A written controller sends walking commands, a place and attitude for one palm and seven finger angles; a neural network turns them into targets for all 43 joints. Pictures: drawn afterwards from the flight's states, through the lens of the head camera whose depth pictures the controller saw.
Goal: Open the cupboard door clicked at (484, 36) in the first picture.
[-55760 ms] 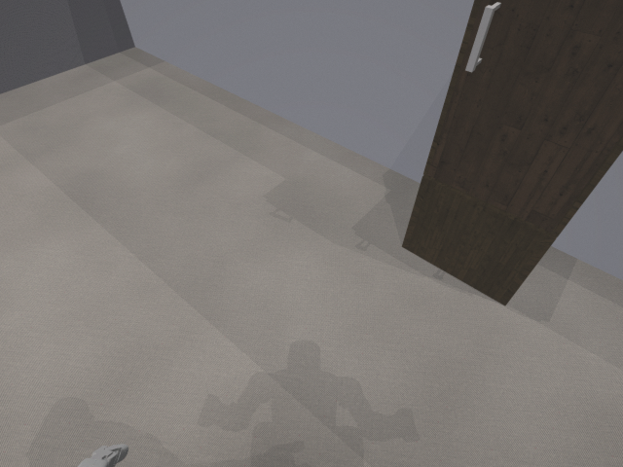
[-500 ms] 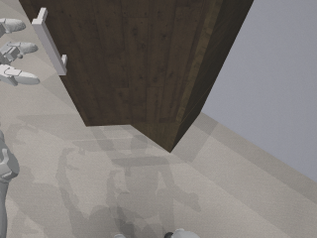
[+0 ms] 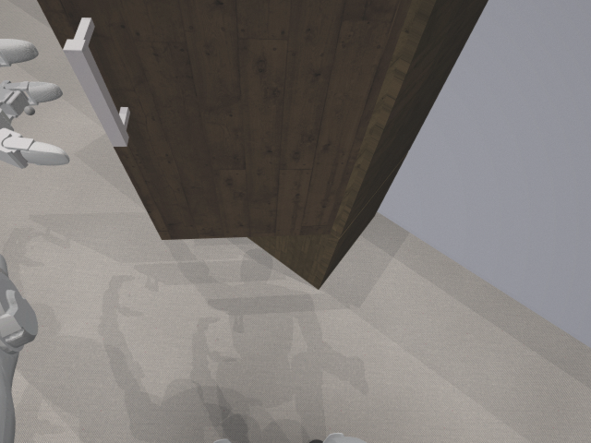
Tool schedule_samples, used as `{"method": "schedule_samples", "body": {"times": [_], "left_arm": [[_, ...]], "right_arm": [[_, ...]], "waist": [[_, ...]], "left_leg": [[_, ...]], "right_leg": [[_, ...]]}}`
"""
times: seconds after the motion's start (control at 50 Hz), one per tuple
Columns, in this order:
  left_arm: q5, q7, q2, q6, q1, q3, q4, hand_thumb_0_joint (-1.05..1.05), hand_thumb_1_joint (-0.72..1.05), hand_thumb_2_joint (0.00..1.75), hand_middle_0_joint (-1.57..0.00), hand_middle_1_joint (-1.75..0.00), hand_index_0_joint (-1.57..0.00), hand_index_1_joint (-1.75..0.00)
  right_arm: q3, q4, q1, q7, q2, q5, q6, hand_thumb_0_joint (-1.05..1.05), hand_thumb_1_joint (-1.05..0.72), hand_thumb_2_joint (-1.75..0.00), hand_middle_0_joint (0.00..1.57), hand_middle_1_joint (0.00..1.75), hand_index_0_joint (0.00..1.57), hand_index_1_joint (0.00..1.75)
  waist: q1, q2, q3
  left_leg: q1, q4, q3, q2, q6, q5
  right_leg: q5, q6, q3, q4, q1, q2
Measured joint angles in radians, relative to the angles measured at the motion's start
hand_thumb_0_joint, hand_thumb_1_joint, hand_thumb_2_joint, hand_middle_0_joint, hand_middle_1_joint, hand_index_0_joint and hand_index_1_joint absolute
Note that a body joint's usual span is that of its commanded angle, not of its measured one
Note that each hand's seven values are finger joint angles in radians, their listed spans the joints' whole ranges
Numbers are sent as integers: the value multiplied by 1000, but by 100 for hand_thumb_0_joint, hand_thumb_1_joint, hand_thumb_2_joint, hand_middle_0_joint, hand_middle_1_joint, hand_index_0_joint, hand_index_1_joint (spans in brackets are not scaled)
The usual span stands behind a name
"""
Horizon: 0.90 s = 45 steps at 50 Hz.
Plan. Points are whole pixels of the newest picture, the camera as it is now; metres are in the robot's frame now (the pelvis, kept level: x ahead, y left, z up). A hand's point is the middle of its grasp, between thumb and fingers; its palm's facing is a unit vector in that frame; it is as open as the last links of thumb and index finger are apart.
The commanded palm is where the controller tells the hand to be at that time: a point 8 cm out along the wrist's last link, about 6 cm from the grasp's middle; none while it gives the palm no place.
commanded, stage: move the hooked fingers beside the handle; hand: left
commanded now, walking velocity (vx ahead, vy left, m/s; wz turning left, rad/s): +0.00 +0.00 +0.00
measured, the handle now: (104, 88) +0.54 +0.21 +0.14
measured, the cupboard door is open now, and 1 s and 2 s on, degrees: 42 42 42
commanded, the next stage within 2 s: slide the fingers in behind the handle in 0.54 s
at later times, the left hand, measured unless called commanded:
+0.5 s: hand (47, 109) +0.49 +0.26 +0.15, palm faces +0.03 -1.00 +0.01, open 14.0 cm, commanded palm +0.46 +0.31 +0.14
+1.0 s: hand (69, 114) +0.48 +0.24 +0.15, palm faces +0.00 -1.00 +0.02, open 14.0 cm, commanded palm +0.46 +0.29 +0.14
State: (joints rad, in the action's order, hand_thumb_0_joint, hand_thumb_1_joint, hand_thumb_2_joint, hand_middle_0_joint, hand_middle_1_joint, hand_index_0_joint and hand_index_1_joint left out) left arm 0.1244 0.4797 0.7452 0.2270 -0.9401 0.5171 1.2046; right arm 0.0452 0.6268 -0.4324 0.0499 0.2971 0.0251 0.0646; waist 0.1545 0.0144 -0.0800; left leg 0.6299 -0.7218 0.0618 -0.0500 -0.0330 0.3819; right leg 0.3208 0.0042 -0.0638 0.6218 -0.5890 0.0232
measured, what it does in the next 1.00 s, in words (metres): stands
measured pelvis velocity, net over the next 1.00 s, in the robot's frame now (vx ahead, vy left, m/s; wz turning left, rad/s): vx -0.02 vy -0.01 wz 0.01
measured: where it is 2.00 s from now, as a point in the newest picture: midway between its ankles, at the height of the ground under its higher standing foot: outside the picture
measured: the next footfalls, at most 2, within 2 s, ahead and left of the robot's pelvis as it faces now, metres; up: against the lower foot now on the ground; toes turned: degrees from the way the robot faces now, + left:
none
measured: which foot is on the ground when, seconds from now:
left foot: down 0.00-1.00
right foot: down 0.00-1.00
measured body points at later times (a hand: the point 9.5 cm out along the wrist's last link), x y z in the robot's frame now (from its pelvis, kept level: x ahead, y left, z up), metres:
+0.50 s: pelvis -0.01 +0.00 +0.00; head +0.09 +0.01 +0.44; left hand +0.48 +0.32 +0.15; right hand -0.02 -0.28 -0.11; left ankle -0.03 +0.09 -0.72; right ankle -0.02 -0.12 -0.72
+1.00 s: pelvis -0.02 -0.01 +0.00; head +0.07 +0.01 +0.44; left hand +0.47 +0.29 +0.15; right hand -0.01 -0.28 -0.11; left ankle -0.03 +0.09 -0.72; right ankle -0.02 -0.12 -0.72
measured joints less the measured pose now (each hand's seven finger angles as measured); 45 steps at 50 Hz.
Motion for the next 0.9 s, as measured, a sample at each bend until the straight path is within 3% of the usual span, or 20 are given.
{"method": "schedule_samples", "body": {"times": [0.18,0.36,0.54,0.64,0.72,0.84,0.9], "left_arm": [[7,5,-20,-32,-46,-81,38,-1,-50,30,-30,-120,-29,-120],[-12,-35,-34,6,-57,-44,16,-1,-50,30,-30,-120,-30,-120],[-26,-26,17,-21,-37,-16,61,-1,-50,30,-30,-120,-30,-120],[2,-6,14,13,-21,-19,37,-1,-50,30,-30,-120,-30,-120],[12,12,20,-2,-43,-42,58,-1,-50,30,-30,-120,-30,-120],[17,-10,-34,-7,-38,-95,16,-1,-50,30,-30,-120,-29,-120],[26,-26,-65,-5,-51,-86,21,-1,-50,30,-30,-120,-30,-120]], "right_arm": [[2,-2,38,10,9,2,-8,0,-90,-89,21,30,21,30],[5,-2,32,5,4,-3,-14,0,-90,-89,21,30,21,30],[13,-7,-13,9,8,4,3,0,-90,-89,21,30,21,30],[11,8,-26,10,8,7,6,0,-90,-89,21,30,21,30],[11,15,-20,16,12,11,2,0,-90,-89,21,30,21,30],[-3,16,-7,17,21,4,-17,0,-90,-89,21,30,21,30],[1,19,11,14,18,3,-23,0,-90,-89,21,30,21,30]], "waist": [[-9,6,0],[9,5,1],[20,15,3],[10,9,7],[12,4,5],[1,11,4],[2,6,6]], "left_leg": [[13,-14,-19,10,-2,-1],[28,-23,-14,4,2,-4],[20,-16,-3,-1,3,-8],[13,-15,-6,-3,5,-11],[18,-18,-15,-2,6,-15],[24,-19,-21,4,5,-20],[20,-19,-20,5,4,-21]], "right_leg": [[6,-1,-19,11,-4,-9],[2,2,-13,24,-24,-4],[-3,6,-2,26,-24,0],[-5,8,-4,24,-16,3],[-7,10,-13,22,-15,2],[-11,8,-19,21,-17,-3],[-10,7,-18,25,-16,-5]]}}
